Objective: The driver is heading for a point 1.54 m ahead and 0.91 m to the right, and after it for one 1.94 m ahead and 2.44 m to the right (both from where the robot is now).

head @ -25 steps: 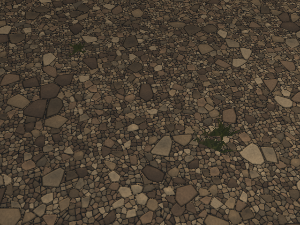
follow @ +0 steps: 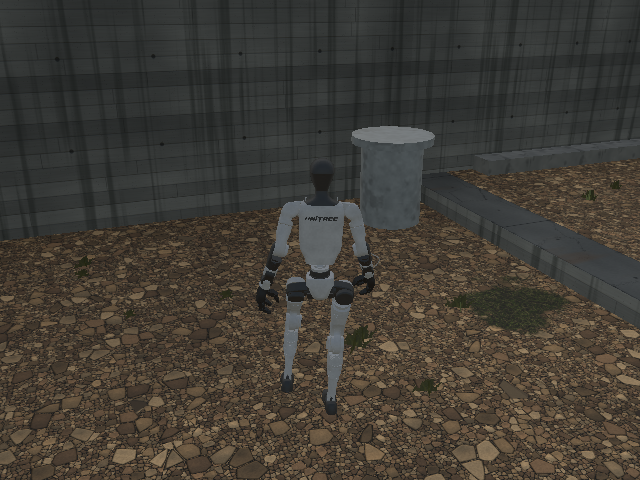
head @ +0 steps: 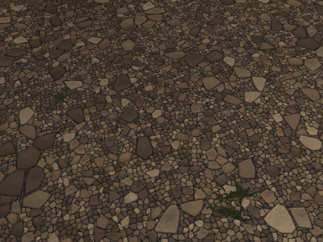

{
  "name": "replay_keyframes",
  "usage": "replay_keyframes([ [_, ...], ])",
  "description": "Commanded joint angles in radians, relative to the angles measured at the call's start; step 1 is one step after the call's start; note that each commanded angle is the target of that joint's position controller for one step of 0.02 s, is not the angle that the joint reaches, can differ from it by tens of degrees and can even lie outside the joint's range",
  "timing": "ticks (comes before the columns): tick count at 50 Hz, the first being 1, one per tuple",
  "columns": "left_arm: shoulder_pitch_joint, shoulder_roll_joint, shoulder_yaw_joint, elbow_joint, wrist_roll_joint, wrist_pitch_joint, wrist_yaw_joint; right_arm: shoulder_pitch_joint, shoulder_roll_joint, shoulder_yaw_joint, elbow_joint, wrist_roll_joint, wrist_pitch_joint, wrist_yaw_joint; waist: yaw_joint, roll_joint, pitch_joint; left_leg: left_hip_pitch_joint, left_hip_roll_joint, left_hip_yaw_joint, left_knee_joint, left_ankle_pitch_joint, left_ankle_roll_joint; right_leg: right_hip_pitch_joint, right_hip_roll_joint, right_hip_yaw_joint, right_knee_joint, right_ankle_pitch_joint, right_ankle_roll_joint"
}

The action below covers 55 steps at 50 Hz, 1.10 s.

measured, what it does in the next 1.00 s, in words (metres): walks ahead, turning right: left foot, then right foot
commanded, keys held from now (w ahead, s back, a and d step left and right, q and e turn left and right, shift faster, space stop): w+e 1.00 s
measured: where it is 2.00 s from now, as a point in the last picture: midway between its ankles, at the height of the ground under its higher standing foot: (227, 197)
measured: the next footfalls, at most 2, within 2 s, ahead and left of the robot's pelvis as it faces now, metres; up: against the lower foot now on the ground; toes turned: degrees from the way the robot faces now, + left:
left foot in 0.24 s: +0.31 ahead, +0.13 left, +0.00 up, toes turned -11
right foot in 0.76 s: +0.50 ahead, -0.17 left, +0.00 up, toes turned -31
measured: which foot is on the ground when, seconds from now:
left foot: up 0.00-0.22, down 0.24-0.78, up 0.80-1.00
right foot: down 0.00-0.26, up 0.28-0.74, down 0.76-1.00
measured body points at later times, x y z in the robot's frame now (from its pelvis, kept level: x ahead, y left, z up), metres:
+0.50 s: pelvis +0.27 +0.04 +0.00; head +0.30 +0.05 +0.45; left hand +0.47 +0.27 -0.12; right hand +0.25 -0.25 -0.11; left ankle +0.28 +0.13 -0.74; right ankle +0.27 -0.10 -0.66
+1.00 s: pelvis +0.49 -0.12 +0.00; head +0.51 -0.15 +0.45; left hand +0.71 +0.08 -0.12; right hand +0.45 -0.41 -0.12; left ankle +0.64 +0.00 -0.67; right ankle +0.46 -0.15 -0.74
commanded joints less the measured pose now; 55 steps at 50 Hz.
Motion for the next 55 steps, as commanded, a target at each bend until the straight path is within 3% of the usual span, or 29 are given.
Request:
replay_keyframes([
  [1,0.019,0.155,0.039,-0.056,-0.004,-0.014,0.005,-0.079,-0.064,-0.009,-0.082,0.005,-0.002,0.003,0.004,-0.087,0.007,0.006,-0.021,0.052,-0.147,0.136,-0.032,-0.054,-0.224,0.223,-0.138,0.222,-0.118],
  [5,0.091,0.162,0.044,-0.048,0.005,-0.007,0.013,-0.194,-0.064,-0.001,-0.122,0.018,-0.01,0.006,0.056,-0.097,-0.015,0.006,-0.055,0.052,-0.275,0.197,-0.029,0.049,-0.23,0.253,-0.065,0.335,-0.094],
  [7,0.099,0.169,0.047,-0.054,0.014,-0.003,0.019,-0.224,-0.074,-0.001,-0.139,0.022,-0.018,0.004,0.06,-0.105,-0.02,0.028,-0.072,0.042,-0.325,0.165,-0.017,0.09,-0.248,0.287,-0.018,0.383,-0.086],
  [9,0.056,0.186,0.053,-0.073,0.019,-0.002,0.027,-0.171,-0.099,-0.008,-0.132,0.024,-0.027,0.0,0.02,-0.117,-0.031,0.141,-0.087,0.024,-0.399,0.103,0.005,0.078,-0.261,0.323,0.033,0.398,-0.058],
  [10,0.025,0.196,0.055,-0.084,0.02,-0.004,0.027,-0.102,-0.118,-0.016,-0.112,0.025,-0.032,-0.006,-0.015,-0.121,-0.052,0.251,-0.106,0.027,-0.432,0.063,0.021,0.05,-0.253,0.332,0.085,0.438,-0.041],
  [11,0.004,0.198,0.055,-0.089,0.014,-0.009,0.022,0.013,-0.141,-0.027,-0.079,0.022,-0.043,-0.016,-0.074,-0.087,-0.105,0.418,-0.111,0.029,-0.497,0.07,0.045,0.011,-0.21,0.308,0.211,0.463,-0.018],
  [12,0.003,0.155,0.043,-0.106,0.002,-0.019,0.011,0.147,-0.204,-0.045,-0.062,0.003,-0.055,-0.033,-0.131,0.003,-0.217,0.631,0.036,-0.108,-0.535,-0.035,0.093,-0.079,-0.146,0.243,0.438,0.339,0.01],
  [13,0.055,0.062,0.021,-0.14,-0.027,-0.024,0.012,0.234,-0.284,-0.066,-0.069,-0.017,-0.046,-0.047,-0.134,0.17,-0.333,0.879,0.298,-0.453,-0.596,-0.191,0.162,-0.335,-0.022,0.102,0.709,-0.155,0.044],
  [14,0.111,0.109,0.025,-0.149,-0.003,-0.013,0.015,0.198,-0.289,-0.075,-0.058,-0.001,-0.027,-0.043,-0.074,0.25,-0.341,0.851,0.374,-0.722,-0.661,-0.254,0.236,-0.481,-0.028,0.052,0.846,-0.387,0.04],
  [15,0.07,0.147,0.031,-0.118,0.018,0.004,0.018,0.135,-0.182,-0.055,-0.075,0.007,-0.02,-0.038,-0.061,0.077,-0.198,0.729,0.327,-0.595,-0.662,-0.31,0.225,-0.515,-0.104,0.063,0.904,-0.301,0.037],
  [16,0.007,0.134,0.029,-0.121,0.023,0.007,0.006,0.091,-0.116,-0.039,-0.076,0.014,-0.022,-0.033,-0.06,0.007,-0.102,0.614,0.265,-0.435,-0.686,-0.221,0.204,-0.501,-0.131,0.051,0.877,-0.224,0.046],
  [17,-0.015,0.115,0.027,-0.126,0.025,0.013,-0.003,0.071,-0.095,-0.032,-0.072,0.011,-0.025,-0.032,-0.044,0.029,-0.063,0.548,0.218,-0.315,-0.714,-0.106,0.178,-0.476,-0.157,0.039,0.841,-0.187,0.055],
  [18,-0.028,0.111,0.028,-0.132,0.038,0.024,-0.013,0.084,-0.09,-0.03,-0.058,0.014,-0.032,-0.034,-0.036,0.07,-0.041,0.511,0.188,-0.232,-0.726,-0.006,0.167,-0.463,-0.175,0.031,0.822,-0.172,0.065],
  [23,-0.125,0.085,0.018,-0.178,0.039,0.05,-0.041,0.141,-0.11,-0.044,-0.015,0.033,-0.064,-0.021,-0.026,0.061,-0.036,0.518,0.178,-0.042,-0.774,0.244,0.186,-0.533,-0.197,0.009,0.801,-0.054,0.093],
  [29,-0.32,0.05,-0.008,-0.248,0.034,0.043,-0.063,0.185,-0.12,-0.053,0.025,0.031,-0.058,-0.018,-0.06,0.054,0.015,0.528,0.141,0.149,-0.788,0.315,0.164,-0.518,-0.204,-0.066,0.508,0.144,0.094],
  [33,-0.411,0.057,-0.014,-0.288,0.041,0.041,-0.07,0.244,-0.151,-0.064,0.059,0.03,-0.045,-0.027,-0.084,0.051,0.037,0.614,0.174,0.207,-0.745,0.415,0.143,-0.462,-0.183,-0.14,0.357,0.077,0.045],
  [35,-0.398,0.068,-0.009,-0.292,0.047,0.041,-0.062,0.258,-0.174,-0.068,0.073,0.028,-0.031,-0.033,-0.07,0.062,0.015,0.667,0.182,0.249,-0.637,0.678,0.127,-0.393,-0.134,-0.18,0.314,-0.023,0.006],
  [37,-0.251,0.096,0.009,-0.255,0.054,0.033,-0.047,0.266,-0.204,-0.073,0.081,0.028,-0.014,-0.038,-0.002,0.067,-0.084,0.675,0.18,0.284,-0.368,0.916,0.118,-0.204,-0.052,-0.2,0.264,-0.105,-0.045],
  [38,-0.077,0.128,0.029,-0.198,0.062,0.024,-0.033,0.256,-0.202,-0.07,0.07,0.03,-0.008,-0.039,0.077,0.02,-0.183,0.562,0.158,0.306,-0.128,0.798,0.092,0.032,-0.04,-0.164,0.194,-0.071,-0.079],
  [39,0.028,0.235,0.06,-0.182,0.066,0.024,-0.014,0.285,-0.125,-0.049,0.019,0.035,-0.011,-0.03,0.094,-0.138,-0.308,0.247,0.101,0.306,0.198,0.299,0.05,0.344,-0.292,0.184,0.158,-0.244,-0.158],
  [40,0.001,0.314,0.079,-0.209,0.026,0.035,-0.007,0.236,-0.108,-0.049,-0.05,0.028,-0.018,-0.016,0.062,-0.276,-0.386,-0.073,-0.101,0.172,0.476,-0.338,0.0,0.495,-0.5,0.717,-0.002,-0.167,-0.28],
  [41,0.013,0.288,0.076,-0.2,0.013,0.044,0.002,0.113,-0.162,-0.058,-0.072,0.02,-0.023,-0.013,0.103,-0.117,-0.286,-0.185,-0.048,0.039,0.493,-0.254,0.009,0.452,-0.467,0.598,-0.022,-0.036,-0.262],
  [42,-0.03,0.237,0.063,-0.183,0.009,0.041,0.011,0.099,-0.133,-0.047,-0.075,0.033,-0.035,-0.01,0.061,-0.082,-0.161,-0.178,-0.003,0.036,0.425,-0.162,0.017,0.318,-0.441,0.451,-0.017,0.088,-0.239],
  [43,-0.07,0.186,0.048,-0.177,0.01,0.035,0.015,0.123,-0.123,-0.044,-0.057,0.033,-0.038,-0.012,0.007,-0.036,-0.083,-0.104,0.03,0.036,0.316,-0.127,0.018,0.174,-0.382,0.353,-0.031,0.216,-0.193],
  [44,-0.105,0.162,0.039,-0.177,0.005,0.027,0.017,0.136,-0.121,-0.044,-0.055,0.016,-0.025,-0.012,-0.033,-0.039,-0.053,-0.036,0.044,0.028,0.257,-0.129,0.009,0.079,-0.33,0.289,-0.042,0.29,-0.17],
  [46,-0.127,0.143,0.031,-0.185,0.003,0.008,0.012,0.179,-0.112,-0.044,-0.04,-0.003,0.01,-0.006,-0.066,-0.055,-0.074,0.043,0.038,0.039,0.207,-0.123,-0.008,0.003,-0.284,0.235,-0.063,0.357,-0.166],
  [50,-0.056,0.171,0.04,-0.158,0.004,-0.006,0.007,0.063,-0.087,-0.039,-0.08,0.001,0.028,0.001,-0.04,-0.067,-0.029,-0.027,0.029,0.056,0.056,0.006,-0.033,-0.034,-0.248,0.23,-0.115,0.266,-0.16],
  [52,-0.018,0.169,0.04,-0.144,0.003,-0.005,0.01,-0.013,-0.084,-0.037,-0.102,0.005,0.026,-0.002,-0.018,-0.073,0.0,-0.052,0.011,0.059,-0.041,0.07,-0.038,-0.014,-0.237,0.219,-0.082,0.442,-0.137],
  [55,0.032,0.179,0.044,-0.127,0.001,0.003,0.019,-0.078,-0.072,-0.028,-0.122,0.016,0.019,-0.005,0.012,-0.093,-0.035,-0.011,-0.041,0.067,-0.148,0.137,-0.025,0.038,-0.218,0.194,0.014,0.691,-0.09],
])
Velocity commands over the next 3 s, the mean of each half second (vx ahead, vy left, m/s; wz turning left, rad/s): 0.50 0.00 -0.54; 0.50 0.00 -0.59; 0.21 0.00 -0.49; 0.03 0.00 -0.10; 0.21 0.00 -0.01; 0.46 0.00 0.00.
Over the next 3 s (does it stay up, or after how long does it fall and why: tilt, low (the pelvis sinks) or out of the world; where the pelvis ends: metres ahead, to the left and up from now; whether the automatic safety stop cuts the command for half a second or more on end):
stays up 0.89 -0.49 -0.01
